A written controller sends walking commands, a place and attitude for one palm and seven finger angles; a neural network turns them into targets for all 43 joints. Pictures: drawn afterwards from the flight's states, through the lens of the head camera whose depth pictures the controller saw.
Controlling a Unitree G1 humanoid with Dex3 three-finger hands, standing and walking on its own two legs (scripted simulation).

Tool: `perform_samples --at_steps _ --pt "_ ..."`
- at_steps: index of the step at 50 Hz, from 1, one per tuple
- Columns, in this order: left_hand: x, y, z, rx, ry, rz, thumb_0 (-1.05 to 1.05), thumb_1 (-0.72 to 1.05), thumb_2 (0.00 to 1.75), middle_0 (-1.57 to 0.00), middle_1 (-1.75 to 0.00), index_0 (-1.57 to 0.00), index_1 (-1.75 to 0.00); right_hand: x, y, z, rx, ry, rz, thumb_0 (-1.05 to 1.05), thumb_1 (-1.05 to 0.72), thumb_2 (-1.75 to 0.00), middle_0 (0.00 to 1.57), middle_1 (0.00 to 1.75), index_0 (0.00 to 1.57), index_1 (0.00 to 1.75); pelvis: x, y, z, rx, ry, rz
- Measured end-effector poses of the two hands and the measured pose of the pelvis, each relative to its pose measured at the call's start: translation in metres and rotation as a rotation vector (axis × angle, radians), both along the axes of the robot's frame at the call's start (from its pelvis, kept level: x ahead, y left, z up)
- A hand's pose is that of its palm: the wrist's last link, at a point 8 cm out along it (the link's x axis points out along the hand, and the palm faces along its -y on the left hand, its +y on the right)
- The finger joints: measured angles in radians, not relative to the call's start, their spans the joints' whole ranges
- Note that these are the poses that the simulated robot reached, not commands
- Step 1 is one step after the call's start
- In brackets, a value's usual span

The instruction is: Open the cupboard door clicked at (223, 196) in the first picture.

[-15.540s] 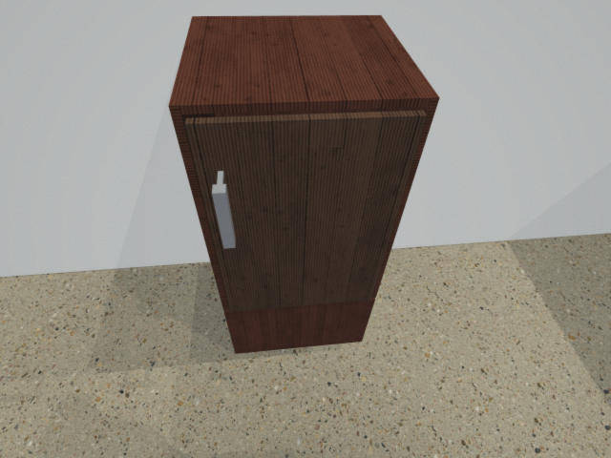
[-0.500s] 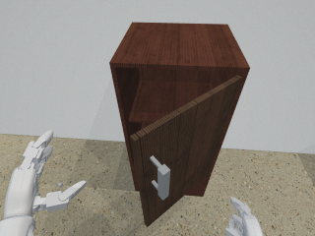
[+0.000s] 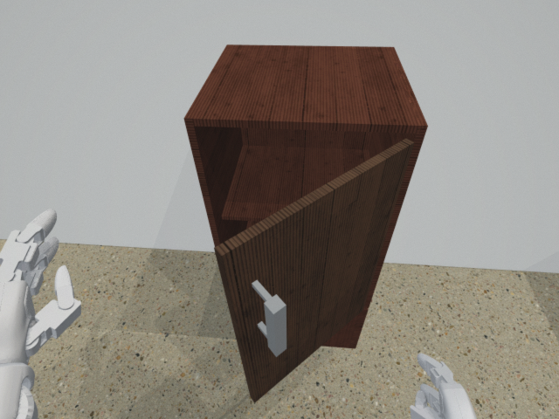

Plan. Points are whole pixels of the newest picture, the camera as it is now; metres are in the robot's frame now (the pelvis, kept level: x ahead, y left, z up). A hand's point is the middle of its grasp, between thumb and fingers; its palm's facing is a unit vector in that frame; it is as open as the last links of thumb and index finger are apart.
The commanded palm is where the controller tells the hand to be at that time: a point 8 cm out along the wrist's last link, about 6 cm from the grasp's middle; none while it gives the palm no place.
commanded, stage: draw the hand back to the body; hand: left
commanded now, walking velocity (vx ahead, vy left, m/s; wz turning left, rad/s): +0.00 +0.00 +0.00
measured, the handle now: (268, 318) +0.28 +0.06 -0.03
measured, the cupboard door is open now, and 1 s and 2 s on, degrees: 44 44 44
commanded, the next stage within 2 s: step back with the hand held close in 0.14 s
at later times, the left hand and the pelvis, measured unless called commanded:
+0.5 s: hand (89, 308) +0.19 +0.24 +0.14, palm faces +0.36 -0.81 -0.46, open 7.4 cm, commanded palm +0.13 +0.28 +0.17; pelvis -0.01 -0.01 +0.00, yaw +0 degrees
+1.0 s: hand out of the picture +0.09 +0.29 +0.15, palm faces +0.45 -0.74 -0.50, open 7.4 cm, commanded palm +0.02 +0.33 +0.17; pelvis -0.10 +0.01 -0.02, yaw +5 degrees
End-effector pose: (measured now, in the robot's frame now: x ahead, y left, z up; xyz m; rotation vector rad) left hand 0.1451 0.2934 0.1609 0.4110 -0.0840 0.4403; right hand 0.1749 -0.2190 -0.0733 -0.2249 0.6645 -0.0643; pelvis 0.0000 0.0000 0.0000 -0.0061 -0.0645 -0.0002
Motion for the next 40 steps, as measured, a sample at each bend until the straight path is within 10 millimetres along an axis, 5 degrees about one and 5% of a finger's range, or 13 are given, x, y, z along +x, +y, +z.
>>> perform_samples --at_steps 19,30,40 --pt "-0.001 -0.011 0.010 0.079 -0.014 -0.003 0.01 0.89 0.90 -0.21 -0.30 -0.21 -0.31 -0.002 -0.021 -0.003 0.007 0.022 -0.022 0.02 -0.90 -0.90 0.21 0.30 0.21 0.30 -0.007 -0.020 0.001 -0.012 0.018 0.012" --pt "-0.002 -0.013 0.008 0.136 0.040 -0.119 0.01 0.89 0.90 -0.21 -0.30 -0.22 -0.31 -0.033 -0.036 0.000 -0.050 0.087 -0.131 0.02 -0.90 -0.90 0.21 0.30 0.21 0.30 -0.024 -0.007 -0.001 -0.005 0.058 -0.014" --pt "-0.038 0.013 0.012 0.164 -0.023 -0.104 0.01 0.89 0.90 -0.21 -0.30 -0.22 -0.31 -0.069 -0.016 0.006 -0.053 0.056 -0.141 0.02 -0.90 -0.90 0.21 0.30 0.21 0.30 -0.060 0.010 -0.005 -0.020 0.050 -0.016"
